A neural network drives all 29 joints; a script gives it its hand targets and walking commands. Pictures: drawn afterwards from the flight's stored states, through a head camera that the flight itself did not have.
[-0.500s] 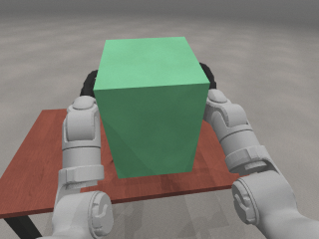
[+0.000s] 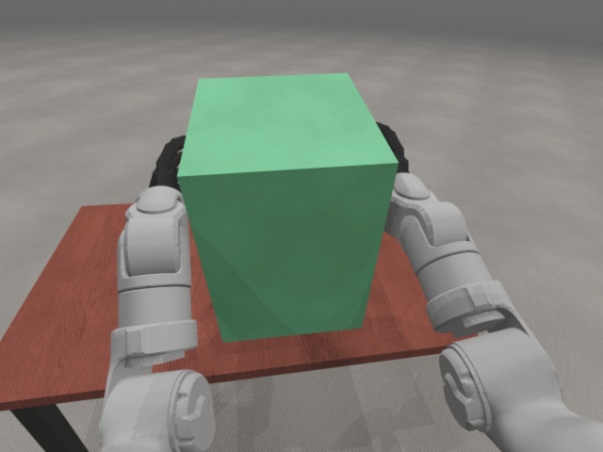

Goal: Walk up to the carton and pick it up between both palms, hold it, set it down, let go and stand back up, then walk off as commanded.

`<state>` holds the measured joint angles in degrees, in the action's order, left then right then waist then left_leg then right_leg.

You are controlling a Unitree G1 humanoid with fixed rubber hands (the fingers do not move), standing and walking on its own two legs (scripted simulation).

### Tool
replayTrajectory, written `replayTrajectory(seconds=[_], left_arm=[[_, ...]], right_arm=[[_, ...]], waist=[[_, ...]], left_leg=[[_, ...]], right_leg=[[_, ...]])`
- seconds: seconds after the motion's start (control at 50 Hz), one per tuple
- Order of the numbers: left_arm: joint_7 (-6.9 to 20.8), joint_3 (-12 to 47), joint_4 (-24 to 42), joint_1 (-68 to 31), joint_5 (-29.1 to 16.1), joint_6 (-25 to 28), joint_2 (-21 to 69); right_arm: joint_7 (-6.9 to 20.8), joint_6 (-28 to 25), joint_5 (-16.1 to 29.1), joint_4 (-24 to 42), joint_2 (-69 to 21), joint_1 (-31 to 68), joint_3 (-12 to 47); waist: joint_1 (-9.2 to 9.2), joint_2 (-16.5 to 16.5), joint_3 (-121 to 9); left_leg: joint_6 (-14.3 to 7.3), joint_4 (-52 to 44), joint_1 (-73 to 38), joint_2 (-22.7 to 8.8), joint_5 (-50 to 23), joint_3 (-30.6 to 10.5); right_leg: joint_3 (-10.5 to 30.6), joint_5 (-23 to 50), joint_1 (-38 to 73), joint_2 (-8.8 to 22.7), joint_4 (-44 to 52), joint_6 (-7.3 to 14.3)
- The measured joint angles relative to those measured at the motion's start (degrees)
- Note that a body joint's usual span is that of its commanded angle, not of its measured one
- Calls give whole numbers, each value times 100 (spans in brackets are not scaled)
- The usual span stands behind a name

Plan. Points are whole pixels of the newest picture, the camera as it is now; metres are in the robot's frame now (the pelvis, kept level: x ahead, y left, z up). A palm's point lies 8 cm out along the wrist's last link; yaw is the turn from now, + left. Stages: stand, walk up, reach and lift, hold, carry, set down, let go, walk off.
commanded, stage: hold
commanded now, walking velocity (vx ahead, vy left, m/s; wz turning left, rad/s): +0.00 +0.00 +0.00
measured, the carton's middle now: (284, 209) +0.37 +0.01 +0.22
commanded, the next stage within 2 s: none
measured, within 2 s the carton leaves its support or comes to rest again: neither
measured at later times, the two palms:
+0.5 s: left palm (167, 198) +0.36 +0.15 +0.24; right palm (389, 181) +0.37 -0.12 +0.25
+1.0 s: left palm (171, 195) +0.36 +0.15 +0.24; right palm (392, 182) +0.37 -0.13 +0.25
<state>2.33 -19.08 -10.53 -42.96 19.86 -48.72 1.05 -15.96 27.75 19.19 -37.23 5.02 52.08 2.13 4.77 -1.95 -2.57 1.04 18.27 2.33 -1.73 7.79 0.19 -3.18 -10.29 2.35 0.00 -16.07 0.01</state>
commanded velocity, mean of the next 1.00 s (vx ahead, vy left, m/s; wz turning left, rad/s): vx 0.00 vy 0.00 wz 0.00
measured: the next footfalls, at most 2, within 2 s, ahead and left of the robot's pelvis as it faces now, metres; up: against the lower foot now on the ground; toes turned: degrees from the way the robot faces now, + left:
none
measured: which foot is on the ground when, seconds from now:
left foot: down 0.00-1.00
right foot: down 0.00-1.00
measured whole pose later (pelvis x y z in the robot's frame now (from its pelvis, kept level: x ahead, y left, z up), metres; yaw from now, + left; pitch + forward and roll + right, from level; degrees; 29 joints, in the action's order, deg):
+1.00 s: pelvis +0.00 +0.00 +0.00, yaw +0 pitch -8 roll +0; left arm 2.5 -19.3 -11.2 -43.5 20.3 -48.0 1.1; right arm -15.5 27.1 18.5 -37.8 5.1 52.3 2.3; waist 4.7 -2.1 -2.4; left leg 1.1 17.8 2.4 -1.8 7.6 0.3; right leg -3.0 -10.3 2.0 -0.1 -16.1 0.1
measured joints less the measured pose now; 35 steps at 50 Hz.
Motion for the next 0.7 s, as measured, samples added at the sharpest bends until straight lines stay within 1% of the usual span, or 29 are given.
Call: replayTrajectory(seconds=[0.1,0.26,0.36,0.42,0.48,0.6,0.7], left_arm=[[5,-46,-227,-159,1,58,-31],[24,-109,-294,-212,30,93,-20],[27,-35,4,4,8,56,-7],[46,-70,-43,29,48,24,21],[42,-33,38,74,41,7,19],[9,65,173,101,6,-5,-17],[11,39,222,118,0,-11,11]], right_arm=[[26,0,-81,-164,-17,139,-120],[44,-14,-95,-261,10,219,-80],[-14,-42,33,-52,37,64,109],[-6,-20,12,-123,-16,33,36],[5,-30,7,-57,-39,-18,2],[-6,-51,31,99,9,-64,87],[-30,-15,40,183,21,-96,111]], waist=[[-22,0,-53],[-33,-17,-42],[6,-25,-29],[8,-49,-11],[24,-64,6],[26,-42,39],[42,-33,51]], left_leg=[[-3,-16,66,1,-22,2],[1,-38,19,-6,-8,15],[7,-16,-43,-6,29,-2],[8,-14,-87,-1,47,-6],[14,16,-58,1,55,-21],[18,26,-25,-7,48,-26],[13,14,-29,-8,35,-21]], right_leg=[[2,1,-87,1,-28,9],[16,-6,-43,-5,1,6],[1,-14,56,-8,45,-1],[-4,-37,99,-4,34,5],[-18,-56,72,-1,-3,10],[-21,-33,55,-11,18,8],[-15,-19,52,-12,24,4]])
